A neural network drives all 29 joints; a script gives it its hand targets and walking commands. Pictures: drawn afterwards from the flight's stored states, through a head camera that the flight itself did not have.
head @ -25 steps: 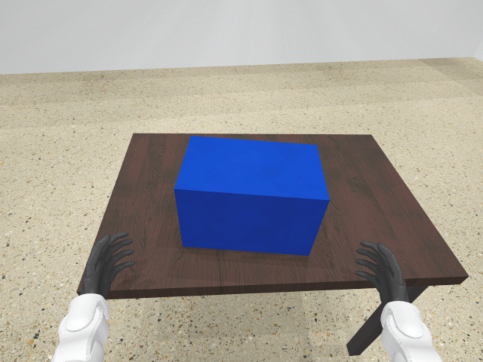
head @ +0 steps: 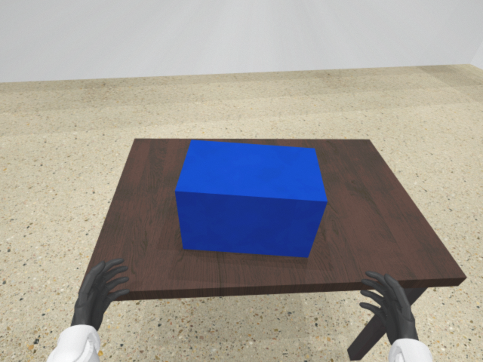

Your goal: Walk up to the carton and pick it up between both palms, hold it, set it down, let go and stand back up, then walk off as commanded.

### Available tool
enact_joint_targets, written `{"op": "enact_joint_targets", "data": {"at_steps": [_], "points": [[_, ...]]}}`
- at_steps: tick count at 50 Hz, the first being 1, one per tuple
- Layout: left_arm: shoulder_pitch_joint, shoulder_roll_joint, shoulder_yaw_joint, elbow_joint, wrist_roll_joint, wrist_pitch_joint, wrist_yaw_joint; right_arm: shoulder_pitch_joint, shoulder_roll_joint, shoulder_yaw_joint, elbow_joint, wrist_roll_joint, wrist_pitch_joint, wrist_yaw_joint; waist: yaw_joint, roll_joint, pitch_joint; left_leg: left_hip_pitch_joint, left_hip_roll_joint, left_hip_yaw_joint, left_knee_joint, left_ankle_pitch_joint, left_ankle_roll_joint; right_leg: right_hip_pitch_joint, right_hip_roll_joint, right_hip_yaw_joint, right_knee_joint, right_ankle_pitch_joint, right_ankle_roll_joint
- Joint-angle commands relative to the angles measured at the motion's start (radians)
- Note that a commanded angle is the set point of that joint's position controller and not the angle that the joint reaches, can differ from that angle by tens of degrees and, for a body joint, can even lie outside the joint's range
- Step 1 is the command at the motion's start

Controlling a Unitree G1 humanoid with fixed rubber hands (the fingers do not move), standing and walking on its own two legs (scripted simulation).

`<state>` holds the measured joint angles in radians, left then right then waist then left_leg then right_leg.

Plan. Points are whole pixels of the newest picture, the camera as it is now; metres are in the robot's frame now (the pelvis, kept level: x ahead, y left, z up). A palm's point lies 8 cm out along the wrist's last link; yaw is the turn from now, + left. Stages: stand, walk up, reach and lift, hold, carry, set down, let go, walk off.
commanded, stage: set down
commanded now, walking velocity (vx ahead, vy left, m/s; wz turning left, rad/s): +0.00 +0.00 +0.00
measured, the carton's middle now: (249, 198) +0.51 +0.01 -0.02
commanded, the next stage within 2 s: none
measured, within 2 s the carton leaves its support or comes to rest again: neither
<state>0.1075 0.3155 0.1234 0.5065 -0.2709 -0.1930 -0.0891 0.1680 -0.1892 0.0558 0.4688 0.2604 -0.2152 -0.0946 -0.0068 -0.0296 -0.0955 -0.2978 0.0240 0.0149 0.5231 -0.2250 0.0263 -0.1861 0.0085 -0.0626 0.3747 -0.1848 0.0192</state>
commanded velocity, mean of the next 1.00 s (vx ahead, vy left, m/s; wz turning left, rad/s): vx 0.00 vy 0.00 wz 0.00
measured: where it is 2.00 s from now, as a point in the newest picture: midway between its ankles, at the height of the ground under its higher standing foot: outside the picture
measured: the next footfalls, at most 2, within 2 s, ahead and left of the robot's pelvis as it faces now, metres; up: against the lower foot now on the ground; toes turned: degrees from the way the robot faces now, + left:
none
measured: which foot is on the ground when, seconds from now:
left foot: down 0.00-1.00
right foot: down 0.00-1.00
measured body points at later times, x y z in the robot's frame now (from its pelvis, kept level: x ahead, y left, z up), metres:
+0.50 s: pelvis +0.03 -0.01 +0.00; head +0.04 +0.01 +0.45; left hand +0.23 +0.26 -0.05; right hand +0.22 -0.23 -0.03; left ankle +0.03 +0.09 -0.74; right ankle +0.01 -0.14 -0.74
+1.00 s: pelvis +0.05 -0.02 +0.00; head +0.06 -0.01 +0.45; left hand +0.22 +0.25 -0.06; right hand +0.21 -0.24 -0.06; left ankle +0.03 +0.09 -0.74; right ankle +0.01 -0.14 -0.74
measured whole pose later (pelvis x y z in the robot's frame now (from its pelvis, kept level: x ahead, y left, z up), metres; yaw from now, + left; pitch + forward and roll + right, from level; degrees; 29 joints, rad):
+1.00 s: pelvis +0.05 -0.02 +0.00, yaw +0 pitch +2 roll -1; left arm 0.26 0.31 0.09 0.47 -0.11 -0.03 -0.09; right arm 0.28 -0.19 0.06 0.53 0.19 -0.30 -0.04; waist -0.01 0.01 -0.01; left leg -0.24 0.02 0.01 0.47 -0.26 0.00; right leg -0.16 0.01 -0.06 0.37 -0.25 0.00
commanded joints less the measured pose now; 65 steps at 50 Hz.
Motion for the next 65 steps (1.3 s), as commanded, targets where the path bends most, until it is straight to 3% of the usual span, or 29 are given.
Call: {"op": "enact_joint_targets", "data": {"at_steps": [1, 5, 6, 8, 13, 14, 15, 20, 22, 25, 27, 28, 29, 32, 33, 35, 38, 39, 40, 45, 47, 50, 51, 53, 54, 56, 57, 61, 65], "points": [[-0.081, 0.174, -0.121, -0.307, 0.017, -0.005, 0.02, -0.081, -0.032, -0.07, -0.319, -0.008, -0.015, 0.024, 0.035, 0.172, 0.087, 0.076, 0.026, -0.045, -0.242, -0.174, -0.071, 0.076, 0.043, 0.069, -0.02, -0.128, -0.063], [-0.061, 0.15, -0.128, -0.236, 0.048, 0.034, 0.012, -0.058, -0.031, -0.064, -0.234, -0.055, 0.005, 0.027, 0.031, 0.161, 0.146, 0.078, 0.017, -0.033, -0.246, -0.187, -0.077, 0.043, 0.039, 0.072, -0.036, -0.163, -0.062], [-0.054, 0.152, -0.125, -0.302, 0.038, 0.026, 0.02, -0.048, -0.02, -0.065, -0.309, -0.043, -0.013, 0.029, 0.045, 0.151, 0.112, 0.068, 0.018, -0.041, -0.244, -0.178, -0.076, 0.054, 0.041, 0.069, -0.026, -0.144, -0.057], [-0.043, 0.139, -0.138, -0.28, 0.039, 0.041, 0.019, -0.043, -0.022, -0.06, -0.281, -0.063, -0.005, 0.031, 0.038, 0.139, 0.127, 0.05, 0.023, -0.036, -0.25, -0.193, -0.072, 0.057, 0.043, 0.063, -0.024, -0.142, -0.054], [-0.019, 0.155, -0.12, -0.275, 0.064, 0.054, 0.028, -0.013, -0.015, -0.054, -0.241, -0.098, -0.021, 0.039, 0.061, 0.105, 0.078, 0.143, -0.007, 0.003, -0.197, -0.022, -0.088, -0.005, 0.025, 0.056, -0.05, -0.14, -0.065], [-0.021, 0.152, -0.128, -0.286, 0.061, 0.055, 0.03, -0.024, -0.022, -0.054, -0.22, -0.104, -0.024, 0.042, 0.048, 0.107, 0.061, 0.162, -0.001, -0.002, -0.19, 0.001, -0.091, -0.01, 0.024, 0.053, -0.048, -0.122, -0.064], [-0.014, 0.149, -0.123, -0.276, 0.067, 0.063, 0.031, -0.021, -0.026, -0.05, -0.211, -0.101, -0.025, 0.042, 0.066, 0.105, 0.071, 0.154, -0.007, 0.006, -0.187, 0.007, -0.091, -0.017, 0.024, 0.052, -0.049, -0.131, -0.068], [0.047, 0.142, -0.124, -0.3, 0.082, 0.055, 0.024, 0.037, -0.017, -0.04, -0.196, -0.116, -0.056, 0.04, 0.047, 0.098, 0.025, 0.227, -0.015, 0.025, -0.154, 0.157, -0.098, -0.006, 0.023, 0.049, -0.06, -0.022, -0.056], [0.103, 0.128, -0.107, -0.298, 0.108, 0.059, 0.023, 0.079, -0.037, -0.037, -0.16, -0.114, -0.069, 0.042, 0.058, 0.115, 0.043, 0.268, -0.014, 0.025, -0.14, 0.259, -0.109, -0.014, 0.029, 0.046, -0.061, 0.044, -0.057], [0.157, 0.121, -0.097, -0.312, 0.123, 0.055, 0.009, 0.142, -0.03, -0.03, -0.134, -0.11, -0.092, 0.036, 0.036, 0.106, 0.017, 0.324, -0.018, 0.029, -0.105, 0.416, -0.118, 0.01, 0.032, 0.052, -0.067, 0.172, -0.047], [0.172, 0.091, -0.099, -0.269, 0.154, 0.076, 0.01, 0.127, -0.074, -0.036, -0.064, -0.12, -0.098, 0.048, 0.03, 0.136, 0.032, 0.349, -0.009, 0.018, -0.106, 0.463, -0.135, -0.005, 0.049, 0.039, -0.066, 0.172, -0.056], [0.178, 0.091, -0.092, -0.306, 0.148, 0.068, 0.009, 0.135, -0.063, -0.032, -0.092, -0.118, -0.108, 0.044, 0.043, 0.128, 0.015, 0.362, -0.008, 0.021, -0.094, 0.499, -0.138, 0.0, 0.049, 0.037, -0.065, 0.189, -0.055], [0.18, 0.082, -0.102, -0.275, 0.156, 0.076, 0.008, 0.127, -0.081, -0.043, -0.046, -0.125, -0.106, 0.05, 0.026, 0.127, 0.019, 0.379, -0.006, 0.013, -0.088, 0.513, -0.141, -0.023, 0.049, 0.034, -0.069, 0.203, -0.056], [0.172, 0.079, -0.093, -0.279, 0.161, 0.08, 0.009, 0.128, -0.085, -0.039, -0.021, -0.14, -0.124, 0.052, 0.028, 0.141, -0.001, 0.4, -0.013, 0.022, -0.067, 0.56, -0.144, -0.023, 0.046, 0.034, -0.059, 0.244, -0.049], [0.186, 0.092, -0.085, -0.317, 0.156, 0.071, 0.012, 0.146, -0.072, -0.03, -0.066, -0.13, -0.132, 0.049, 0.036, 0.129, -0.02, 0.391, -0.009, 0.019, -0.06, 0.587, -0.144, 0.002, 0.047, 0.036, -0.056, 0.264, -0.049], [0.202, 0.08, -0.091, -0.286, 0.157, 0.077, 0.007, 0.154, -0.084, -0.031, -0.017, -0.133, -0.132, 0.053, 0.022, 0.126, 0.003, 0.423, -0.009, 0.019, -0.058, 0.626, -0.147, -0.019, 0.05, 0.028, -0.063, 0.286, -0.047], [0.184, 0.073, -0.091, -0.246, 0.175, 0.095, 0.008, 0.125, -0.105, -0.044, 0.048, -0.149, -0.128, 0.057, 0.016, 0.119, 0.006, 0.423, -0.008, 0.015, -0.06, 0.605, -0.145, -0.027, 0.052, 0.027, -0.058, 0.282, -0.044], [0.193, 0.075, -0.089, -0.263, 0.162, 0.089, 0.006, 0.141, -0.086, -0.034, 0.0, -0.146, -0.136, 0.054, 0.013, 0.104, -0.01, 0.414, -0.008, 0.021, -0.06, 0.597, -0.14, -0.016, 0.052, 0.022, -0.059, 0.285, -0.045], [0.195, 0.067, -0.092, -0.211, 0.179, 0.105, 0.005, 0.139, -0.101, -0.039, 0.077, -0.155, -0.13, 0.06, 0.009, 0.12, 0.015, 0.418, -0.013, 0.019, -0.064, 0.588, -0.141, -0.025, 0.05, 0.022, -0.06, 0.279, -0.043], [0.18, 0.057, -0.093, -0.241, 0.166, 0.126, 0.008, 0.104, -0.097, -0.047, 0.026, -0.176, -0.138, 0.059, 0.015, 0.085, -0.005, 0.414, -0.013, 0.028, -0.067, 0.578, -0.136, -0.005, 0.05, 0.009, -0.058, 0.289, -0.042], [0.15, 0.039, -0.097, -0.193, 0.182, 0.149, 0.014, 0.078, -0.117, -0.062, 0.085, -0.189, -0.119, 0.069, 0.014, 0.114, 0.022, 0.393, -0.014, 0.033, -0.079, 0.517, -0.139, -0.017, 0.051, 0.008, -0.06, 0.23, -0.048], [0.143, 0.014, -0.109, -0.195, 0.186, 0.17, 0.022, 0.06, -0.124, -0.072, 0.086, -0.204, -0.108, 0.079, 0.019, 0.106, 0.045, 0.387, 0.001, 0.028, -0.099, 0.481, -0.14, -0.029, 0.06, -0.011, -0.057, 0.169, -0.055], [0.124, 0.047, -0.097, -0.232, 0.176, 0.165, 0.02, 0.065, -0.092, -0.06, 0.031, -0.202, -0.112, 0.072, 0.02, 0.077, 0.025, 0.358, -0.01, 0.039, -0.09, 0.459, -0.126, 0.003, 0.048, -0.001, -0.058, 0.189, -0.046], [0.119, 0.025, -0.105, -0.168, 0.192, 0.188, 0.024, 0.054, -0.108, -0.063, 0.093, -0.211, -0.091, 0.081, 0.013, 0.086, 0.072, 0.363, -0.01, 0.037, -0.104, 0.417, -0.125, -0.028, 0.046, 0.001, -0.062, 0.151, -0.053], [0.123, 0.031, -0.108, -0.187, 0.185, 0.189, 0.024, 0.052, -0.109, -0.066, 0.063, -0.216, -0.088, 0.078, 0.016, 0.077, 0.071, 0.358, -0.011, 0.041, -0.107, 0.406, -0.119, -0.025, 0.041, -0.003, -0.06, 0.159, -0.052], [0.105, -0.007, -0.119, -0.137, 0.211, 0.213, 0.036, 0.033, -0.128, -0.082, 0.143, -0.228, -0.064, 0.095, 0.017, 0.116, 0.101, 0.335, 0.0, 0.033, -0.123, 0.355, -0.131, -0.034, 0.052, -0.012, -0.059, 0.082, -0.063], [0.104, 0.02, -0.112, -0.211, 0.197, 0.206, 0.038, 0.045, -0.112, -0.074, 0.065, -0.217, -0.068, 0.088, 0.012, 0.087, 0.066, 0.334, -0.003, 0.035, -0.12, 0.363, -0.119, -0.006, 0.044, 0.0, -0.061, 0.11, -0.056], [0.089, 0.017, -0.119, -0.226, 0.187, 0.22, 0.045, 0.029, -0.1, -0.087, 0.056, -0.237, -0.053, 0.088, 0.016, 0.061, 0.083, 0.288, -0.005, 0.045, -0.126, 0.292, -0.109, 0.0, 0.042, 0.001, -0.056, 0.079, -0.053], [0.058, -0.015, -0.127, -0.126, 0.215, 0.257, 0.063, -0.012, -0.135, -0.105, 0.135, -0.259, -0.025, 0.114, 0.017, 0.088, 0.115, 0.28, 0.001, 0.042, -0.154, 0.202, -0.108, -0.039, 0.043, -0.008, -0.059, -0.007, -0.063]]}}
